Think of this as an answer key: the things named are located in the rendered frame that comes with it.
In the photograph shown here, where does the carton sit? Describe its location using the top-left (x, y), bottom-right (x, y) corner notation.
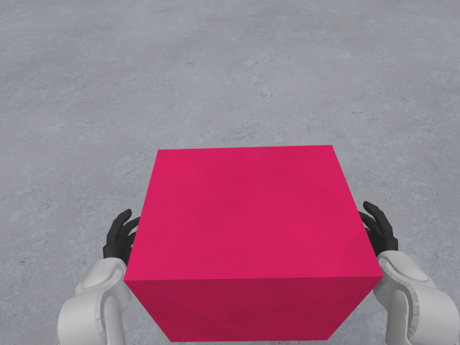
top-left (124, 145), bottom-right (384, 342)

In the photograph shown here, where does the left robot forearm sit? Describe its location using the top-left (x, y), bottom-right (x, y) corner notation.
top-left (56, 257), bottom-right (132, 345)

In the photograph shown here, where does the right robot forearm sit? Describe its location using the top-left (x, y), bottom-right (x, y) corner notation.
top-left (373, 250), bottom-right (460, 345)

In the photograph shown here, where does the robot right hand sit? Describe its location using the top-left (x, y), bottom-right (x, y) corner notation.
top-left (359, 201), bottom-right (398, 257)

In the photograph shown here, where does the robot left hand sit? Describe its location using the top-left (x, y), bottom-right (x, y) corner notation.
top-left (103, 209), bottom-right (140, 267)

